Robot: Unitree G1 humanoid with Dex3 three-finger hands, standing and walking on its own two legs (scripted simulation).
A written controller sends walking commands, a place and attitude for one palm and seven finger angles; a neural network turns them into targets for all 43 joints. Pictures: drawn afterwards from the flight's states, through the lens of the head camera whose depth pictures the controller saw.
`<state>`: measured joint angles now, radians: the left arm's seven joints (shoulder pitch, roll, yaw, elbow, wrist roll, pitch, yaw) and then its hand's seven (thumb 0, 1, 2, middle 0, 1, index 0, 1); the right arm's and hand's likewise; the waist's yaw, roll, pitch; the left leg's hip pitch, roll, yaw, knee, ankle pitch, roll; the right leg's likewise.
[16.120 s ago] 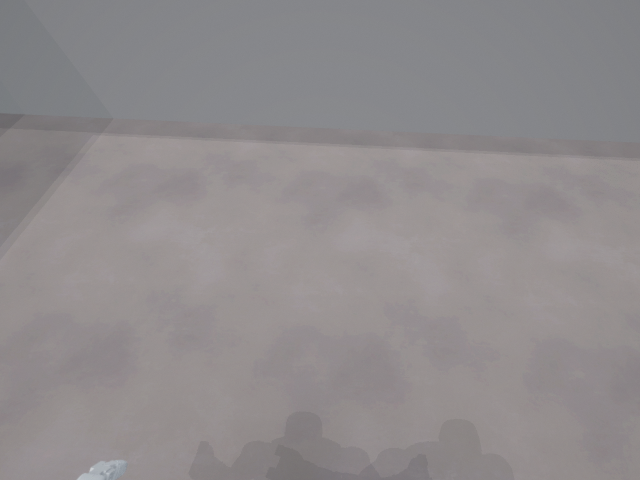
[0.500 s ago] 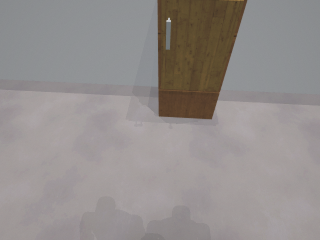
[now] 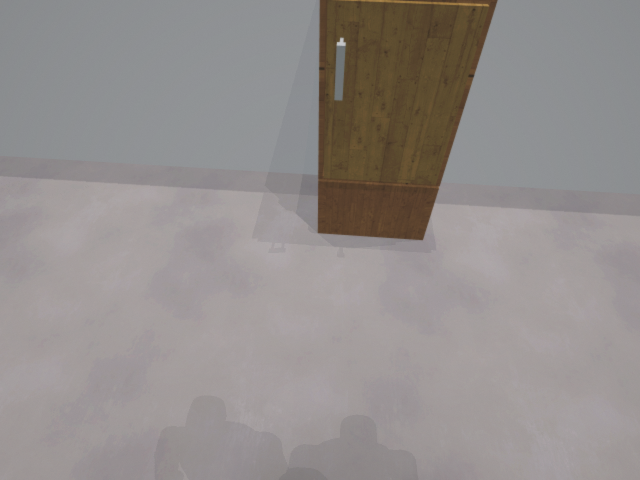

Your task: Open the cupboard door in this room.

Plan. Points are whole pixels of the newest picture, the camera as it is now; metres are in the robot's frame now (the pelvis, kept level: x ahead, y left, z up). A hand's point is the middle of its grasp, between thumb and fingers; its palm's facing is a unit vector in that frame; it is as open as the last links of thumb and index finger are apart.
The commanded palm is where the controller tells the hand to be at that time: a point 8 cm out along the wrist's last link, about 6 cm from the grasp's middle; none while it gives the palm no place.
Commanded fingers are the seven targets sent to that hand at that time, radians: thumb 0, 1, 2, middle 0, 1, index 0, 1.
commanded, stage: look at it before walking up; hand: left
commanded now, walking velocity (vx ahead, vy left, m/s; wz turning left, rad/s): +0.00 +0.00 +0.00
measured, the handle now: (340, 69) +1.17 +0.02 -0.02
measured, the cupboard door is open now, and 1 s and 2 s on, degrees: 0 0 0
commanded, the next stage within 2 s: walk to a spot facing it in 0.22 s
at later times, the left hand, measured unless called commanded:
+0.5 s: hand out of the picture +0.00 +0.20 -0.18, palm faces -0.01 -0.98 -0.19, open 7.4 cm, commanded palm none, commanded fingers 0.00 0.90 0.90 -0.20 -0.30 -0.20 -0.30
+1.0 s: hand out of the picture +0.12 +0.15 -0.16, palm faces -0.20 -0.96 -0.21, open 7.4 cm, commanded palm none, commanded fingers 0.00 0.90 0.90 -0.20 -0.30 -0.20 -0.30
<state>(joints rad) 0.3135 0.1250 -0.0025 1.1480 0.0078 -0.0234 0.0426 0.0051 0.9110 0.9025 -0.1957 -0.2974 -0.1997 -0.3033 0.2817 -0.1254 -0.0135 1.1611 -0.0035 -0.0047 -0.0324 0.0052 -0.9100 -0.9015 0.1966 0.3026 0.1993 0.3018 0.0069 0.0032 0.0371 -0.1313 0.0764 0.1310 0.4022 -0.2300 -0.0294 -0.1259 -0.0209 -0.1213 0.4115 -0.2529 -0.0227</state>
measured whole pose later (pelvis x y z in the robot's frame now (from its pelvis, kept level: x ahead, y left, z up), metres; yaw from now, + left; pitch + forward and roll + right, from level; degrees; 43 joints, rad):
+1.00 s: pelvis +0.10 -0.03 +0.00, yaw -18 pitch +1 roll +1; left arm 0.38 0.15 0.04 1.05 0.02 -0.05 -0.01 0.01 0.91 0.90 -0.20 -0.30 -0.20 -0.30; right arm 0.06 -0.22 -0.07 0.93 -0.02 0.00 0.02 0.01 -0.91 -0.90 0.20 0.30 0.20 0.30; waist 0.06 0.02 0.07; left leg -0.60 0.12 0.05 0.99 -0.22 -0.08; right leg -0.12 0.03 -0.02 0.37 -0.27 -0.06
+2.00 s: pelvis +0.36 -0.11 -0.01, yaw -42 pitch -1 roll +0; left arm 0.14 0.15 0.01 0.96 0.02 0.00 0.01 0.00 0.92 0.90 -0.20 -0.30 -0.20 -0.30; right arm 0.21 -0.20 -0.03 0.99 0.00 0.04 -0.01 0.00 -0.91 -0.90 0.20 0.30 0.20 0.30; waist -0.03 0.03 0.05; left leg -0.43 0.08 0.01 0.94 -0.38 -0.05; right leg -0.24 0.02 -0.11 0.50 -0.24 -0.07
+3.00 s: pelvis +0.30 -0.13 +0.00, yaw -9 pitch -1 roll +2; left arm 0.23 0.18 0.02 0.92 0.02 0.00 0.02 0.01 0.91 0.90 -0.20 -0.30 -0.20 -0.30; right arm 0.18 -0.27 -0.08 0.97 -0.01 0.09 0.02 0.01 -0.91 -0.90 0.20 0.30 0.20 0.30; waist 0.00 0.02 0.08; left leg -0.42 0.03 -0.01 1.00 -0.42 -0.07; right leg -0.22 -0.10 -0.17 0.51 -0.28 -0.01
